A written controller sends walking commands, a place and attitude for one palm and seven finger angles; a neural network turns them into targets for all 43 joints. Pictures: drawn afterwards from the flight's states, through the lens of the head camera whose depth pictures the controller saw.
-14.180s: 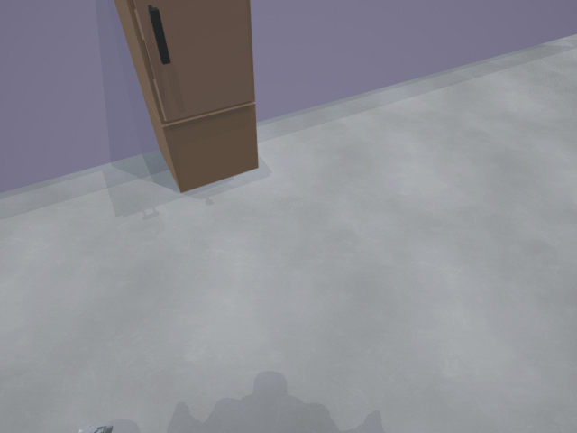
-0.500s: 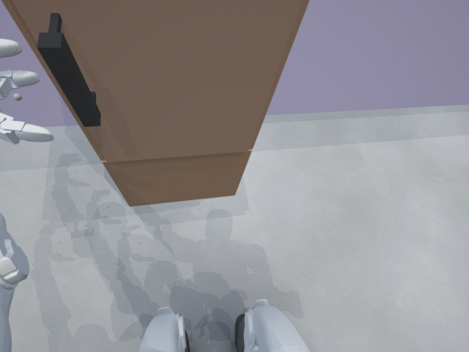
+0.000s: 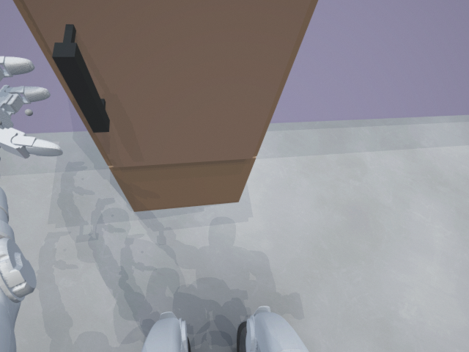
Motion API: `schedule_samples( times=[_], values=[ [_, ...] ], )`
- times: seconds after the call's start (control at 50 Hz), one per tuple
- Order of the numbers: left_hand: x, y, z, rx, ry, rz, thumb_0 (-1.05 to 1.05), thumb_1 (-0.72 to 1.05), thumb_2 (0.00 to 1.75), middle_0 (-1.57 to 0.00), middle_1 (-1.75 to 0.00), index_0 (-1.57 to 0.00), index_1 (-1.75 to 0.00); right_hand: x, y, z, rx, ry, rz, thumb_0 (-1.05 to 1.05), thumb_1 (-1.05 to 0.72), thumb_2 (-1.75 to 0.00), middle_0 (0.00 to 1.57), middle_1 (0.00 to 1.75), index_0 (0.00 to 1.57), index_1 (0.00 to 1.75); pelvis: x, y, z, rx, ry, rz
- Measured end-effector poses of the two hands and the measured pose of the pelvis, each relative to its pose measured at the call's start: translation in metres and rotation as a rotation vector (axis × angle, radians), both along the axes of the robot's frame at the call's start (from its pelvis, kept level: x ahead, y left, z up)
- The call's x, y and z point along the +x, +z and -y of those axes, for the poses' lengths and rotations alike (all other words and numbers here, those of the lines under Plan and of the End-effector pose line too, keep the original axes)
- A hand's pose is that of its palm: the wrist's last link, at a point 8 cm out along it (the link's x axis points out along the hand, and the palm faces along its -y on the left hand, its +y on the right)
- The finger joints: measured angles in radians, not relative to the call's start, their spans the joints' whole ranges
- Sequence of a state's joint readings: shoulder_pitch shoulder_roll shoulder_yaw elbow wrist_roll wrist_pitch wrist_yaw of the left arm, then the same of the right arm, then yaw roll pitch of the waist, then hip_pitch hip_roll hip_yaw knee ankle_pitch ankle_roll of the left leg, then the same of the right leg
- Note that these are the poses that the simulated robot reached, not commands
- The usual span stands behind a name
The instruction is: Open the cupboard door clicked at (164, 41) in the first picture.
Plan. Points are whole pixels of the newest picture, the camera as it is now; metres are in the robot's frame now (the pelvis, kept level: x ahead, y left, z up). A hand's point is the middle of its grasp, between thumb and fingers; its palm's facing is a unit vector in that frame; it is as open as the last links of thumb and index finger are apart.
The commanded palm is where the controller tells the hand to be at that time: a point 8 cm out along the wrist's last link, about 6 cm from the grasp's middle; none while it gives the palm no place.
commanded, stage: move the hooked fingers beside the handle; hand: left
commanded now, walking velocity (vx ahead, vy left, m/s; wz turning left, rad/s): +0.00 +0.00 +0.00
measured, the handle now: (87, 83) +0.54 +0.22 +0.06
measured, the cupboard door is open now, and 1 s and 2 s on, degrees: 0 0 0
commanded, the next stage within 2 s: slide the fingers in behind the handle in 0.26 s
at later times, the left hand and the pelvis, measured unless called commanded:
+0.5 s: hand (38, 109) +0.48 +0.28 +0.07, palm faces +0.08 -1.00 -0.02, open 14.0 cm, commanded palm +0.46 +0.31 +0.07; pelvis +0.00 +0.00 +0.00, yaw +0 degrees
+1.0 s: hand (62, 109) +0.48 +0.25 +0.06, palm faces +0.07 -1.00 -0.01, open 14.0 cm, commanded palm +0.46 +0.28 +0.07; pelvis +0.00 +0.00 +0.00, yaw +0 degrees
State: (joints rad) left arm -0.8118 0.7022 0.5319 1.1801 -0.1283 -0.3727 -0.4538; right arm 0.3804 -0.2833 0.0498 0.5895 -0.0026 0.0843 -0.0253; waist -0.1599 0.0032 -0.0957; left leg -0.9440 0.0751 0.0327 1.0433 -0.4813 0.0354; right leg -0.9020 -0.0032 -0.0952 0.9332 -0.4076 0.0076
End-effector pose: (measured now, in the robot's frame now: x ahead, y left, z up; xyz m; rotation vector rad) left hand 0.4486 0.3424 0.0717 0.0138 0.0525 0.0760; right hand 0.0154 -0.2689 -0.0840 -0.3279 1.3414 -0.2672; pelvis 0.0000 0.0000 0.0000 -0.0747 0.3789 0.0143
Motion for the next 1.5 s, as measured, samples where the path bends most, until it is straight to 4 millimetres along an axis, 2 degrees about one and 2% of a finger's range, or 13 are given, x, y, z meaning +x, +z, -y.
schedule_samples(
  times=[0.16,0.58,0.9,1.12,1.3,1.5],
  values=[
    [0.004,-0.003,0.003,-0.001,0.003,0.003,-0.02,-0.50,0.30,-0.30,-1.20,-0.30,-1.20,0.005,-0.003,0.001,-0.006,0.014,0.013,0.01,-0.90,-0.90,0.20,0.30,0.20,0.30,-0.003,-0.003,0.001,-0.001,0.004,-0.004],
    [0.007,-0.002,0.018,-0.002,-0.009,0.007,-0.02,-0.50,0.30,-0.29,-1.20,-0.30,-1.20,-0.017,-0.005,-0.001,0.016,-0.023,-0.035,0.01,-0.90,-0.90,0.20,0.30,0.20,0.30,-0.003,-0.002,0.003,0.003,-0.001,-0.002],
    [0.010,-0.004,0.034,-0.006,-0.004,0.015,-0.02,-0.50,0.30,-0.29,-1.20,-0.30,-1.20,-0.009,-0.005,-0.002,0.025,-0.021,-0.008,0.01,-0.90,-0.90,0.20,0.30,0.20,0.30,-0.001,-0.001,0.003,0.006,-0.003,0.001],
    [0.013,-0.006,0.053,-0.004,-0.011,0.019,-0.02,-0.50,0.30,-0.29,-1.20,-0.30,-1.20,-0.002,-0.009,-0.005,0.046,-0.016,0.005,0.01,-0.90,-0.90,0.20,0.30,0.20,0.30,0.001,-0.001,0.003,0.009,0.000,0.003],
    [0.019,-0.006,0.069,-0.002,-0.004,0.025,-0.02,-0.50,0.30,-0.30,-1.20,-0.30,-1.20,-0.002,-0.012,-0.005,0.061,-0.025,0.013,0.01,-0.90,-0.90,0.20,0.30,0.20,0.30,0.002,-0.001,0.005,0.015,-0.005,0.002],
    [0.014,-0.006,0.077,0.000,0.003,0.019,-0.02,-0.50,0.30,-0.30,-1.20,-0.30,-1.20,-0.003,-0.012,-0.002,0.071,-0.030,0.014,0.01,-0.90,-0.90,0.20,0.30,0.20,0.30,0.003,0.000,0.009,0.020,-0.004,0.011]
  ],
)
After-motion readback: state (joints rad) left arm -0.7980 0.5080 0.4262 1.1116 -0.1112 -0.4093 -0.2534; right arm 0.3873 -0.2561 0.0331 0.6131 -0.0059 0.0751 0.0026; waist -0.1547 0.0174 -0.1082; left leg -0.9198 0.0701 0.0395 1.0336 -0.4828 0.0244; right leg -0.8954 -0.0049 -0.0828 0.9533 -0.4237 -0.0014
